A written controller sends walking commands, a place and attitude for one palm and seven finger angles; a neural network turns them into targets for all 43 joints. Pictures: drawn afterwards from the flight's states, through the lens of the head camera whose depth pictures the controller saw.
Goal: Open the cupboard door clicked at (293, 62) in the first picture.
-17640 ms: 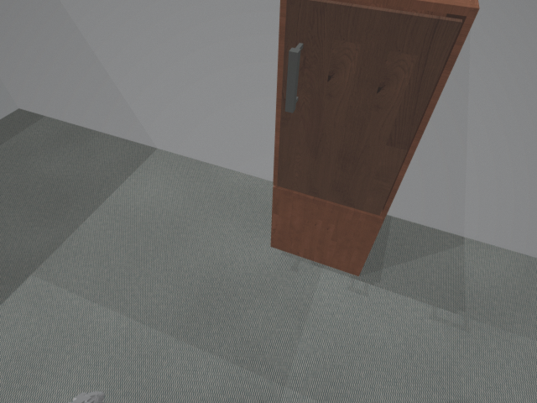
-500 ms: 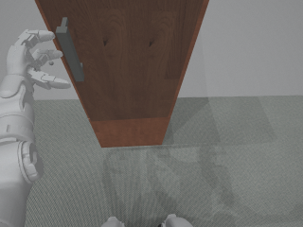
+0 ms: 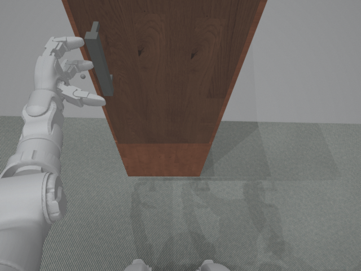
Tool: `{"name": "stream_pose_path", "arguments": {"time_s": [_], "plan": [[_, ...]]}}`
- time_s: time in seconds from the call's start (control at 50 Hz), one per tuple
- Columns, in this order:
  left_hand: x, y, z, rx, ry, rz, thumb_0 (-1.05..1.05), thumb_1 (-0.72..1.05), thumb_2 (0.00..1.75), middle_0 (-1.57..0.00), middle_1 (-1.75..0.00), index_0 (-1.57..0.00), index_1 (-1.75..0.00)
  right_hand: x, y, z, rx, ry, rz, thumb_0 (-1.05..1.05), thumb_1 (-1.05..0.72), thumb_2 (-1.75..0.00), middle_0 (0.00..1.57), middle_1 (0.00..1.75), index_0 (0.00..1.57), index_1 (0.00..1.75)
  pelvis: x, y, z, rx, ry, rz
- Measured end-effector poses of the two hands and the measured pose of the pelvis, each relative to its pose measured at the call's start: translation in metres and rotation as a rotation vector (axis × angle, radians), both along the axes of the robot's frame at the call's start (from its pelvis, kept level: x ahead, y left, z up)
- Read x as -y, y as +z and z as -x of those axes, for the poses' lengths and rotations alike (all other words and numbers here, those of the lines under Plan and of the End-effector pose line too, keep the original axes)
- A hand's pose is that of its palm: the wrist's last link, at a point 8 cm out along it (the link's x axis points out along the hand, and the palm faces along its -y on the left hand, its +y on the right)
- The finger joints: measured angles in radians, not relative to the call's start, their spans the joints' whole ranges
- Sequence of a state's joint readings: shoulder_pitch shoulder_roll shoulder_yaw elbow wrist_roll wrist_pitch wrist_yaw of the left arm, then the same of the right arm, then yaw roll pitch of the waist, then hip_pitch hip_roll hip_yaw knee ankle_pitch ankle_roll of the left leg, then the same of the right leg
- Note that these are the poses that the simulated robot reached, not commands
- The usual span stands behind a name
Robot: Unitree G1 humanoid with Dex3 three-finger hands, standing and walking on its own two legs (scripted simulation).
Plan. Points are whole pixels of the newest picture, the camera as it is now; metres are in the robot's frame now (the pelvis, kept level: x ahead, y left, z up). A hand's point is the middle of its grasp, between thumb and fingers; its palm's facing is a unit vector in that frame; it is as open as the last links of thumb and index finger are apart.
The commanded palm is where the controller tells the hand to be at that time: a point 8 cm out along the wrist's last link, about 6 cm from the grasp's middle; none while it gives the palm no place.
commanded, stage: slide the fingers in behind the handle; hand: left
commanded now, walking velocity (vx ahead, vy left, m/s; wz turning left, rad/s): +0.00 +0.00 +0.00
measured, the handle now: (102, 61) +0.55 +0.16 +0.12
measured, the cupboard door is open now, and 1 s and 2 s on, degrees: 1 0 26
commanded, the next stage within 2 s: close the thumb around the handle in 0.44 s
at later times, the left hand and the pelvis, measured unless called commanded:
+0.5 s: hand (101, 75) +0.50 +0.15 +0.12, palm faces -0.02 -1.00 -0.02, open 14.0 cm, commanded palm +0.48 +0.20 +0.12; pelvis +0.00 -0.01 +0.00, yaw -2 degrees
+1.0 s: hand (102, 74) +0.51 +0.15 +0.12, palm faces -0.04 -1.00 -0.01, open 8.3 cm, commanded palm +0.49 +0.20 +0.12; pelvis -0.01 -0.01 +0.00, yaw -2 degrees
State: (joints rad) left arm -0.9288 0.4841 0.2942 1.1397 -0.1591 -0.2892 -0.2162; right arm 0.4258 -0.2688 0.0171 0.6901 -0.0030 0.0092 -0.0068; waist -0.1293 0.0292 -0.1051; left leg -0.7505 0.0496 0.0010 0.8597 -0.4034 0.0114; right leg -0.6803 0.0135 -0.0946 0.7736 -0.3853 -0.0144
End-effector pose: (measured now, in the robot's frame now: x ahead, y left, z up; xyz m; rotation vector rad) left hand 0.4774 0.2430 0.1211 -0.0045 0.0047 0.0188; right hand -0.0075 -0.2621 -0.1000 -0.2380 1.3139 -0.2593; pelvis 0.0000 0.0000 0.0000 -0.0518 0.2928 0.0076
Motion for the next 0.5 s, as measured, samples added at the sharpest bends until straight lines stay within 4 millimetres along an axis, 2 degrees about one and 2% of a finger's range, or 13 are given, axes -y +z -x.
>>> {"name": "stream_pose_path", "arguments": {"time_s": [0.16,0.28,0.38,0.5], "plan": [[0.008,0.000,0.002,-0.001,-0.004,-0.017,-0.02,-0.50,0.30,-0.29,-1.20,-0.11,-1.16,-0.004,-0.004,-0.023,0.050,0.038,-0.020,0.01,-0.91,-0.90,0.20,0.30,0.20,0.30,-0.001,0.000,-0.001,0.003,0.009,-0.002],[0.034,-0.003,-0.005,-0.014,-0.081,0.000,-0.02,-0.50,0.30,-0.30,-1.20,-0.19,-1.18,-0.004,-0.004,-0.032,0.086,0.032,-0.019,0.01,-0.91,-0.90,0.20,0.30,0.20,0.30,0.000,0.000,-0.001,0.007,-0.002,-0.007],[0.037,-0.005,-0.011,-0.007,-0.039,0.003,-0.02,-0.50,0.30,-0.30,-1.20,-0.27,-1.21,-0.002,-0.003,-0.027,0.107,0.003,-0.017,0.01,-0.91,-0.90,0.20,0.30,0.20,0.30,0.002,0.000,-0.001,0.002,-0.023,-0.014],[0.036,0.001,-0.006,0.011,-0.043,-0.020,-0.02,-0.50,0.30,-0.30,-1.20,-0.30,-1.21,0.001,-0.004,-0.009,0.063,-0.035,-0.030,0.01,-0.91,-0.90,0.20,0.30,0.20,0.30,0.006,0.002,-0.001,0.012,-0.036,-0.019]]}}
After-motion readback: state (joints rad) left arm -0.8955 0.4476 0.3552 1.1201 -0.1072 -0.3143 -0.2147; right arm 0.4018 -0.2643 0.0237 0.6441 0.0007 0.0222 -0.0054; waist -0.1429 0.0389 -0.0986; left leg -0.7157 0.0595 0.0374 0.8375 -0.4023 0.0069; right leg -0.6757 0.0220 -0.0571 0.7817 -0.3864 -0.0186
